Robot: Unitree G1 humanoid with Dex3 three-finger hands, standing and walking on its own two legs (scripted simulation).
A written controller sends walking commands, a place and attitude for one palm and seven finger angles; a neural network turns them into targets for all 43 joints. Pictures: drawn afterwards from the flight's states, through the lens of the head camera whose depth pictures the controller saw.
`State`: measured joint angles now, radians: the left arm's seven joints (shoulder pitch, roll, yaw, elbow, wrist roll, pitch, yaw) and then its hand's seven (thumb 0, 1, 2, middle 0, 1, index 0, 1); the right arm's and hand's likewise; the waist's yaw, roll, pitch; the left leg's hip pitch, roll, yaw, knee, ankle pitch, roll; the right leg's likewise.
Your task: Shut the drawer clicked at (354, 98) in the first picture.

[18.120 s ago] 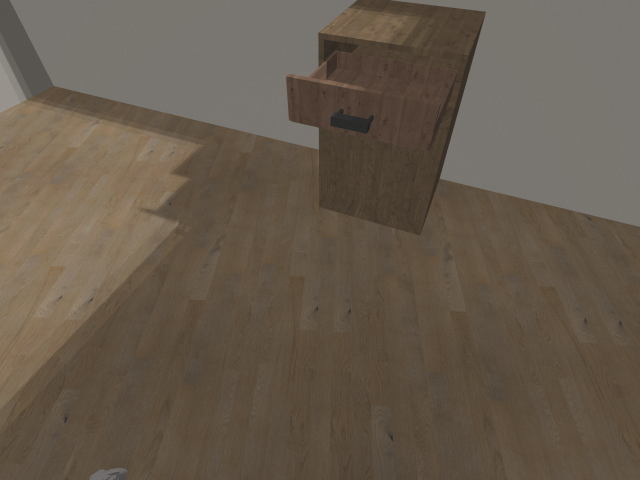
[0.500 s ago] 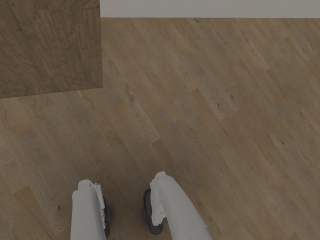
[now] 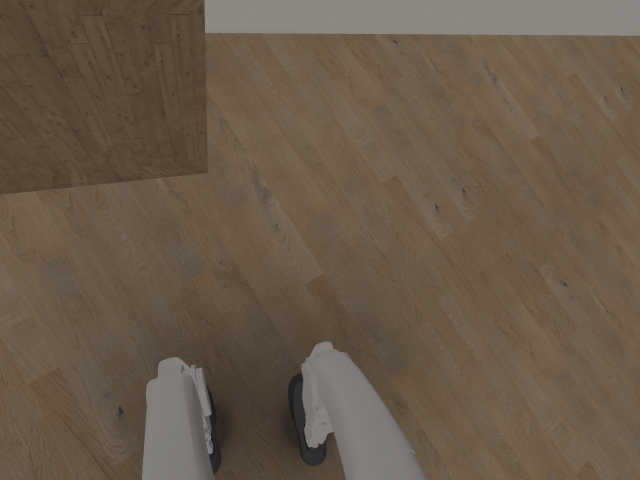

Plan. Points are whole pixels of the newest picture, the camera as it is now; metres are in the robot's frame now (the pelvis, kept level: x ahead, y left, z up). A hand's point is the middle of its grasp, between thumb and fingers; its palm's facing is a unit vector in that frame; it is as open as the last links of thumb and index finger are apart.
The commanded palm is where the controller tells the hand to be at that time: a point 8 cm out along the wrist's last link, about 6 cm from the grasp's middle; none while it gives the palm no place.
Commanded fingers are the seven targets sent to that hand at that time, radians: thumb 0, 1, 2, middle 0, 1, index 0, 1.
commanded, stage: pull the fist back off the drawer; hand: left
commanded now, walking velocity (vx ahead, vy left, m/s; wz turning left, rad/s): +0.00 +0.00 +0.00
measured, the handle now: out of the picture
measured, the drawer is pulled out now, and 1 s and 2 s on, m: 0.00 0.00 0.00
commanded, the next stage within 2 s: draw the hand back to the body in 0.28 s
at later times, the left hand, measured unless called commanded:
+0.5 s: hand out of the picture +0.57 +0.26 +0.09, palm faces +0.11 -0.99 -0.07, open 3.3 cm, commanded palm +0.53 +0.28 +0.11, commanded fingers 0.00 0.90 0.90 -1.40 -1.60 -1.40 -1.60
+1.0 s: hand out of the picture +0.39 +0.25 +0.18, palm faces +0.20 -0.96 -0.19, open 3.3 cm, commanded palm +0.35 +0.30 +0.22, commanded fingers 0.00 0.90 0.90 -1.40 -1.60 -1.40 -1.60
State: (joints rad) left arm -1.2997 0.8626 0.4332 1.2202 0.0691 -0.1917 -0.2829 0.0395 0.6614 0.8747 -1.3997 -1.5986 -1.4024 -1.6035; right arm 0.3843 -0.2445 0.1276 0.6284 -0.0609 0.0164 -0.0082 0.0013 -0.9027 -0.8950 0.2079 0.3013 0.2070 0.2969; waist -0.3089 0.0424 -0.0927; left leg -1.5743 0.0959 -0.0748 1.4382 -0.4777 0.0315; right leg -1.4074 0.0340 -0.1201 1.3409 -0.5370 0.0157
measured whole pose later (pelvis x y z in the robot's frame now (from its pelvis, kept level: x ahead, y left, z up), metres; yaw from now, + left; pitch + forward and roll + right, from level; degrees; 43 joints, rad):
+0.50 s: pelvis +0.04 -0.01 +0.03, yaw +1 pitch +32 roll -6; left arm -0.93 0.68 0.52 0.99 -0.05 -0.29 -0.31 0.02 0.90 0.90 -1.40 -1.60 -1.40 -1.60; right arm 0.35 -0.26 0.05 0.61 -0.03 0.07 0.03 0.00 -0.90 -0.90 0.21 0.30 0.20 0.30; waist -0.22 0.05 -0.11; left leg -1.36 0.11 -0.03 1.32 -0.52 0.01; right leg -1.22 0.04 -0.08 1.24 -0.57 0.00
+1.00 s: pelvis +0.07 -0.01 +0.13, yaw +5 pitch +11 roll -2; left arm -0.10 0.36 0.24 0.34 -0.13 -0.12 -0.10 0.02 0.90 0.90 -1.40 -1.60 -1.40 -1.60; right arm 0.22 -0.26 0.02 0.51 0.05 0.05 -0.04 0.01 -0.91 -0.90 0.20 0.30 0.20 0.30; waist -0.05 0.04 -0.12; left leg -0.63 0.05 0.03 0.84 -0.40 0.01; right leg -0.51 0.00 -0.04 0.78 -0.46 0.01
